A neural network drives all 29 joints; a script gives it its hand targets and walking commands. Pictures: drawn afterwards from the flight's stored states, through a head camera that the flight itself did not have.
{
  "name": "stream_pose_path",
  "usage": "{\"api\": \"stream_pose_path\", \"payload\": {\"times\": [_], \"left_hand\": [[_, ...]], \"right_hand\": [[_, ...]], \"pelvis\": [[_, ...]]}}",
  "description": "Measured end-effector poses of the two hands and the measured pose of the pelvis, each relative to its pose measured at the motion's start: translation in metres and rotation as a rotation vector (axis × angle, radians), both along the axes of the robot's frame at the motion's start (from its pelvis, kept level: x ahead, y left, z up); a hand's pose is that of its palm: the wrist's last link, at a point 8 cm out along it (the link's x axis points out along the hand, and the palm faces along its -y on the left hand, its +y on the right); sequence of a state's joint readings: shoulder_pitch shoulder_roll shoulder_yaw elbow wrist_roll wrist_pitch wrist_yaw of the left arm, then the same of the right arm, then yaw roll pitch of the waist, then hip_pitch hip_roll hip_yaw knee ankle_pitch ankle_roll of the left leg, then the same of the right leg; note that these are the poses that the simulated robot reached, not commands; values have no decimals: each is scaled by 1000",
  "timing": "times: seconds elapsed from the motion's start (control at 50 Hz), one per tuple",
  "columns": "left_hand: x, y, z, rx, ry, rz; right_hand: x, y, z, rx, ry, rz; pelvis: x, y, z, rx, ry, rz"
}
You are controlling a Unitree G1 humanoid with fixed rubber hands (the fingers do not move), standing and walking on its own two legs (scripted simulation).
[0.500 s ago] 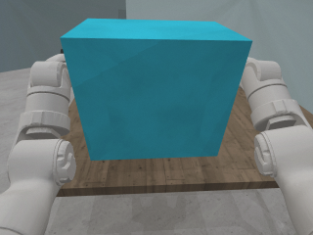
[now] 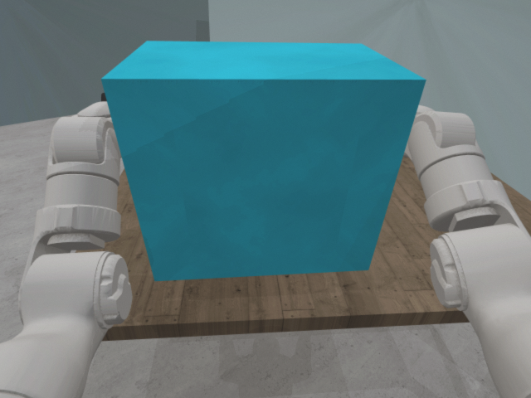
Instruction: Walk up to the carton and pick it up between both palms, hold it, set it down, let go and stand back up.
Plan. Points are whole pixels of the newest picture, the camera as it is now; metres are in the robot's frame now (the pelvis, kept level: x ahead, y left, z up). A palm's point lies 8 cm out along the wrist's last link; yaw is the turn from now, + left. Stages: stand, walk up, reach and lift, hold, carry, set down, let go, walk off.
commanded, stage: hold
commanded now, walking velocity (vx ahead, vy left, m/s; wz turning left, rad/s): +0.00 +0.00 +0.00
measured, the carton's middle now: (261, 159) +0.33 +0.00 +0.28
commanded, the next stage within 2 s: none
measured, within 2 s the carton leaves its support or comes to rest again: neither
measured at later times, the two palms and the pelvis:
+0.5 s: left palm (123, 101) +0.38 +0.17 +0.34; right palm (398, 110) +0.37 -0.20 +0.34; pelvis +0.00 +0.00 +0.00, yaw +1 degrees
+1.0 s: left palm (116, 111) +0.37 +0.18 +0.33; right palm (392, 111) +0.37 -0.19 +0.34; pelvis +0.01 -0.01 +0.00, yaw +2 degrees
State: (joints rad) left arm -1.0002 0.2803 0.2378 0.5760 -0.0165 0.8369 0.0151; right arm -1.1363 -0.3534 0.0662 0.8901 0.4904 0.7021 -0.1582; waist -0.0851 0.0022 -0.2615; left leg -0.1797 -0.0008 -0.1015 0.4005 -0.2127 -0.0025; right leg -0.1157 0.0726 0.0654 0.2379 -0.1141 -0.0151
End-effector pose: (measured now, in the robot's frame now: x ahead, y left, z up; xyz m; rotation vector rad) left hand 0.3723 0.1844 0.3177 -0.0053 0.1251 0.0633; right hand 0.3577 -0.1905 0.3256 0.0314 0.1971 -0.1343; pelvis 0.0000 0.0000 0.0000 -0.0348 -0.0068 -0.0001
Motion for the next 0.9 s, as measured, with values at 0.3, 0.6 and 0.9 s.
{"api": "stream_pose_path", "payload": {"times": [0.3, 0.6, 0.9], "left_hand": [[-3, -3, 5, 11, 4, 4], [8, -10, 23, 17, 2, 29], [3, -3, 7, -7, -14, 35]], "right_hand": [[-2, -3, 5, 7, 3, -2], [15, -10, 13, 42, 0, 13], [15, -3, 4, 16, -12, 31]], "pelvis": [[-3, 0, 0, 1, 8, -5], [-2, -6, -1, 2, 34, 12], [7, -12, -2, -3, 9, 29]]}}
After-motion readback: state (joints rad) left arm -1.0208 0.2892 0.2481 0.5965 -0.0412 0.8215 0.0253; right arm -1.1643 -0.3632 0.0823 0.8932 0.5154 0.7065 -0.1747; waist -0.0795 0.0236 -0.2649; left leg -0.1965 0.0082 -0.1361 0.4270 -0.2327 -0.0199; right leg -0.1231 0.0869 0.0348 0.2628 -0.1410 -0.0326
